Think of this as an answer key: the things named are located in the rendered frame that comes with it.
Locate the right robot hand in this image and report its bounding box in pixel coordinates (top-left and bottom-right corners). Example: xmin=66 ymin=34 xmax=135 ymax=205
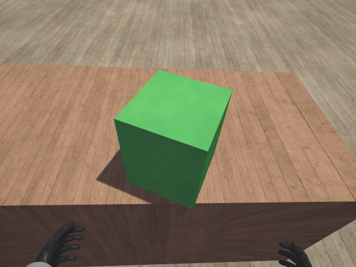
xmin=278 ymin=243 xmax=312 ymax=267

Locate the left robot hand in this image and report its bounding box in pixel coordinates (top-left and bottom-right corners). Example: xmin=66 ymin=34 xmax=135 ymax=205
xmin=35 ymin=222 xmax=85 ymax=267

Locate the carton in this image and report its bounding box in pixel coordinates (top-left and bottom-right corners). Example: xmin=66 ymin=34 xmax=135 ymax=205
xmin=114 ymin=70 xmax=232 ymax=209

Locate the pedestal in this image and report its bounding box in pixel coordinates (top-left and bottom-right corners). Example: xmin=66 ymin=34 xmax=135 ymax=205
xmin=0 ymin=63 xmax=356 ymax=267

